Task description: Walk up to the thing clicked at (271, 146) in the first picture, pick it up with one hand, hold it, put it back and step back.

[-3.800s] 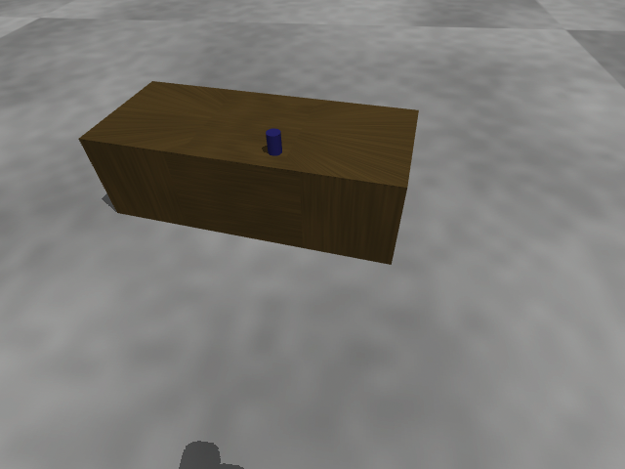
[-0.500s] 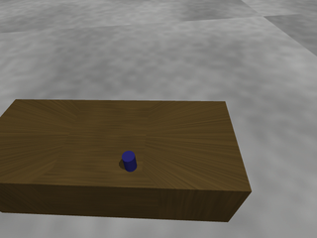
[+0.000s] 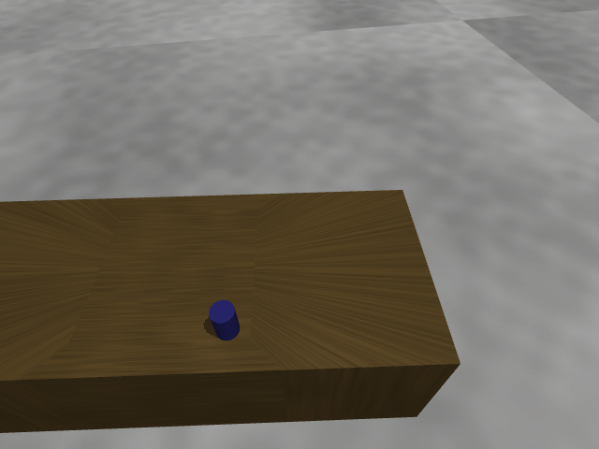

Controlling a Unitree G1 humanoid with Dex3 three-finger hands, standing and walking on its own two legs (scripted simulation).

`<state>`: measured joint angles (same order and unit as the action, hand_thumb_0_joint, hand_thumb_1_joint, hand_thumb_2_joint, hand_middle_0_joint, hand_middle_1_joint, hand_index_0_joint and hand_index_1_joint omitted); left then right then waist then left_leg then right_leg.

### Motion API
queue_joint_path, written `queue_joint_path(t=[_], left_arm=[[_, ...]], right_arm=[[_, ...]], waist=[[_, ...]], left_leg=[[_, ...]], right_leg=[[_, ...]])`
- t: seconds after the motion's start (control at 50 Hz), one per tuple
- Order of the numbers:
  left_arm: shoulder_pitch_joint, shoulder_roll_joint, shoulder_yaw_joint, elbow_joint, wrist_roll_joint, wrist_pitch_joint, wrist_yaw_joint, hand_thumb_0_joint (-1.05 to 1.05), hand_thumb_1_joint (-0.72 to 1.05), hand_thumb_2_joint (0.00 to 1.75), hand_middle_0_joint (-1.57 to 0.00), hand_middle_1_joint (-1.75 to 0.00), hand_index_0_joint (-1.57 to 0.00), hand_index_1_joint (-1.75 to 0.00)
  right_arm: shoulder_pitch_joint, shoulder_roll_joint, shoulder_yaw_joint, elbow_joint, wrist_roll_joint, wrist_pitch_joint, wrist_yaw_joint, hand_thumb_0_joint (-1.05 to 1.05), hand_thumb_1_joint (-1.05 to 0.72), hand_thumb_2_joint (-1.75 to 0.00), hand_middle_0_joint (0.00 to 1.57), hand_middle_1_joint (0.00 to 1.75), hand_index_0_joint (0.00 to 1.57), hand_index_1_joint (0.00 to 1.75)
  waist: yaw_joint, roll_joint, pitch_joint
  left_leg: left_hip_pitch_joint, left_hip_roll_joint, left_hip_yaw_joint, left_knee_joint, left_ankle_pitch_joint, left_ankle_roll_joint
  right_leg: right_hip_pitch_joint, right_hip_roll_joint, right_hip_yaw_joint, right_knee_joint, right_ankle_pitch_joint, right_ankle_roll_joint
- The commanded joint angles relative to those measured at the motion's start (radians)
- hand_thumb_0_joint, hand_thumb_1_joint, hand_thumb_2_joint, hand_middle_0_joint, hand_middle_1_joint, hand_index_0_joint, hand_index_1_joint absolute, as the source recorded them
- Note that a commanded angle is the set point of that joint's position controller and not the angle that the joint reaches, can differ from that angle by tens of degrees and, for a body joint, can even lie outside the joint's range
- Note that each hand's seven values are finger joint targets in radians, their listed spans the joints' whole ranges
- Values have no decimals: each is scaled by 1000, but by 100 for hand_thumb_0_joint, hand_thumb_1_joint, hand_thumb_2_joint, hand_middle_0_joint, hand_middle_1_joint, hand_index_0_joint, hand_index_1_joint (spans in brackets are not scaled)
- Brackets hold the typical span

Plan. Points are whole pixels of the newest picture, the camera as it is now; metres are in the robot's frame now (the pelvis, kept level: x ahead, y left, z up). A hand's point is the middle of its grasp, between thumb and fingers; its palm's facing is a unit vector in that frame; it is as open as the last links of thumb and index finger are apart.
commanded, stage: walk up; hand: left
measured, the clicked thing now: (225, 320) +0.46 +0.20 -0.29
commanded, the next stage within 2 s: stand in 1.04 s
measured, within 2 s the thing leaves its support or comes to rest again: neither
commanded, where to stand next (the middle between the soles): +0.06 -0.03 m, yaw +1 degrees
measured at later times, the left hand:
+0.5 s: hand out of the picture +0.11 +0.24 -0.13, palm faces -0.03 -0.95 -0.31, open 7.4 cm
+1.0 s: hand out of the picture +0.12 +0.25 -0.13, palm faces -0.03 -0.95 -0.31, open 7.4 cm
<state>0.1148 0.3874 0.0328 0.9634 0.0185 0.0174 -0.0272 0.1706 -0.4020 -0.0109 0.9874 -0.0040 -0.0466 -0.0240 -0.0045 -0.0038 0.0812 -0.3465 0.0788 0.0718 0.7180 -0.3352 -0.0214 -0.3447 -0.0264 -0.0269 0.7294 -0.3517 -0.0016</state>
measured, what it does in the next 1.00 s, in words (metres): stands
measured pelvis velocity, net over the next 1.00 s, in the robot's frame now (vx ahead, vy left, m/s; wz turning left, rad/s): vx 0.03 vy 0.00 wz -0.03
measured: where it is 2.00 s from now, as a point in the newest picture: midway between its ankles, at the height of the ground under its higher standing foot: outside the picture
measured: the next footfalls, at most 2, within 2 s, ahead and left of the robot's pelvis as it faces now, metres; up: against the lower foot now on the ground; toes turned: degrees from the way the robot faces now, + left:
none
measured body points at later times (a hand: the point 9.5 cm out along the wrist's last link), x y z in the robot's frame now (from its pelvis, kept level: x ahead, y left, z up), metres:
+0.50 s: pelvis +0.01 -0.01 +0.02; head +0.02 -0.01 +0.47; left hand +0.11 +0.29 -0.11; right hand +0.06 -0.33 -0.10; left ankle +0.03 +0.14 -0.72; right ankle +0.02 -0.12 -0.72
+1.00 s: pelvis +0.03 +0.00 +0.03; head +0.04 +0.01 +0.48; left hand +0.12 +0.30 -0.10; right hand +0.11 -0.31 -0.09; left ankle +0.03 +0.14 -0.72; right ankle +0.02 -0.12 -0.72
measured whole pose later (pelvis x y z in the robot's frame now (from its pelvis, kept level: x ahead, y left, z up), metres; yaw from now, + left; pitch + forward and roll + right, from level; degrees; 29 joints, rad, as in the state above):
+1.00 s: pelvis +0.03 +0.00 +0.03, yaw -2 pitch -1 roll +0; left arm 0.08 0.35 0.03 1.11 0.01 0.03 -0.03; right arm 0.08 -0.36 -0.01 1.13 -0.01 -0.03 -0.02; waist 0.00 -0.02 0.04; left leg -0.14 0.08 0.11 0.37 -0.20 -0.03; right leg -0.15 -0.01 -0.01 0.37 -0.20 0.01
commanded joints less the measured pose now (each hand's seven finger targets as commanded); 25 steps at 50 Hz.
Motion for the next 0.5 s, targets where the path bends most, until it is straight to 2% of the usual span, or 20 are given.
queue_joint_path(t=[0.0,0.04,0.1,0.16,0.2,0.32,0.38,0.42,0.44,0.48], left_arm=[[-20,233,55,-44,-4,-24,10,0,90,90,-20,-30,-20,-30],[-56,228,51,-42,-5,-23,8,0,90,90,-20,-30,-20,-30],[-75,224,47,-28,-3,-20,6,0,90,90,-20,-30,-20,-30],[-79,216,45,-10,-1,-19,3,0,90,90,-20,-30,-20,-30],[-97,213,44,-7,-4,-20,0,0,90,90,-20,-30,-20,-30],[-94,200,45,20,-9,-16,2,0,90,90,-20,-30,-20,-30],[-93,193,42,32,-13,-12,1,0,90,90,-20,-30,-20,-30],[-105,196,44,36,-10,-11,0,0,90,90,-20,-30,-20,-30],[-99,190,43,39,-12,-11,1,0,90,90,-20,-30,-20,-30],[-92,186,41,46,-11,-10,0,0,90,90,-20,-30,-20,-30]], right_arm=[[-36,-233,-53,-35,3,-22,-11,0,-90,-90,20,30,20,30],[-36,-220,-46,-15,2,-19,-6,0,-90,-90,20,30,20,30],[-41,-220,-45,7,-3,-15,-1,0,-90,-90,20,30,20,30],[-59,-217,-41,23,-7,-15,2,0,-90,-90,20,30,20,30],[-47,-217,-36,36,-7,-17,2,0,-90,-90,20,30,20,30],[-61,-214,-34,62,-6,-19,-2,0,-90,-90,20,30,20,30],[-76,-204,-28,67,-6,-17,-1,0,-90,-90,20,30,20,30],[-66,-209,-30,75,-6,-16,-2,0,-90,-90,20,30,20,30],[-67,-205,-29,77,-7,-17,-2,0,-90,-90,20,30,20,30],[-84,-204,-30,77,-6,-14,-2,0,-90,-90,20,30,20,30]], waist=[[3,-29,-113],[-8,-36,-97],[-8,-44,-84],[0,-48,-83],[-5,-48,-95],[1,-27,-124],[8,-23,-104],[0,-18,-109],[1,-17,-121],[6,-14,-102]], left_leg=[[19,57,-89,-156,96,71],[52,43,-71,-184,53,60],[76,56,-85,-232,17,64],[77,63,-89,-270,10,64],[97,51,-75,-283,47,55],[157,64,-65,-317,161,46],[161,70,-71,-345,131,45],[164,71,-70,-355,131,45],[178,77,-70,-359,151,42],[176,72,-70,-364,127,45]], right_leg=[[70,-115,171,-195,217,-107],[36,-122,177,-235,165,-103],[25,-107,167,-275,64,-84],[55,-99,161,-308,42,-74],[70,-104,169,-321,70,-70],[117,-98,138,-335,178,-61],[111,-94,139,-365,138,-52],[124,-93,138,-368,142,-52],[130,-93,136,-372,155,-51],[120,-89,134,-389,147,-47]])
